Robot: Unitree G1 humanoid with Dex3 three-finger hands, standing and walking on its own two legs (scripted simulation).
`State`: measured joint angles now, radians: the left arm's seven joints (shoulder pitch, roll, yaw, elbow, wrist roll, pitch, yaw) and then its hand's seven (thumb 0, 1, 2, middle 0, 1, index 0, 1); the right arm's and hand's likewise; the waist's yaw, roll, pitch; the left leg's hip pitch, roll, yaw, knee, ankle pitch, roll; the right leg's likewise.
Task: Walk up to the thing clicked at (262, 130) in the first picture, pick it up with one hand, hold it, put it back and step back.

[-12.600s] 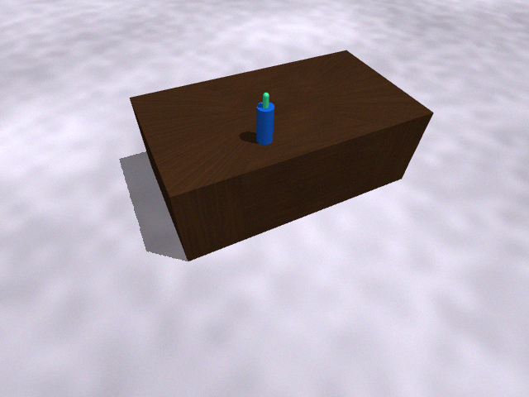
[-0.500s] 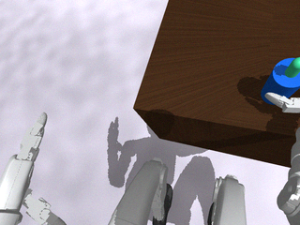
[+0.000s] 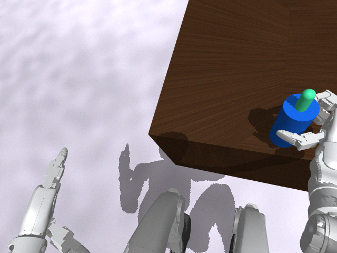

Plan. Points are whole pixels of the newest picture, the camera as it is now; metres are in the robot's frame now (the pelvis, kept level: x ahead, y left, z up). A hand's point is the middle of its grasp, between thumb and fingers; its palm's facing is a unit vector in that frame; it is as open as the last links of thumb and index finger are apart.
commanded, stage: settle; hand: right
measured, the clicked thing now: (293, 118) +0.45 -0.19 -0.05
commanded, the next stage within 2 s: lift in 0.36 s
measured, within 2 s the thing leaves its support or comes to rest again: neither
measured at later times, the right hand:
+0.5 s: hand (314, 100) +0.49 -0.22 -0.03, palm faces +0.24 +0.97 -0.02, open 10.2 cm
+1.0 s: hand (327, 104) +0.44 -0.22 +0.04, palm faces +0.25 +0.97 -0.05, open 10.2 cm
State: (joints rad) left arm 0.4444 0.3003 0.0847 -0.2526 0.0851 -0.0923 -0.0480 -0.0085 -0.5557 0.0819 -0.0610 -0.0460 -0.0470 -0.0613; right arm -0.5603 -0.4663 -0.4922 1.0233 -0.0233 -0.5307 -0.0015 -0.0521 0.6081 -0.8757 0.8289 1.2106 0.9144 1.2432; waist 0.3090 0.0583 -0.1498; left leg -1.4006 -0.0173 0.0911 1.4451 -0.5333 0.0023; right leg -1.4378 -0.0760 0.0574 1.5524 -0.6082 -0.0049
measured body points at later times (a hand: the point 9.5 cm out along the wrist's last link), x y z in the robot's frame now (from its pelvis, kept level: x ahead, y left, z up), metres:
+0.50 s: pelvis +0.02 +0.00 +0.02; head +0.18 -0.08 +0.44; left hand +0.19 +0.26 +0.09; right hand +0.47 -0.27 -0.02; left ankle +0.07 +0.13 -0.56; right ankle +0.05 -0.11 -0.56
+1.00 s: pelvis +0.03 +0.00 +0.07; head +0.14 -0.05 +0.50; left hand +0.20 +0.26 +0.10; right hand +0.42 -0.27 +0.05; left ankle +0.07 +0.13 -0.56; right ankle +0.05 -0.11 -0.56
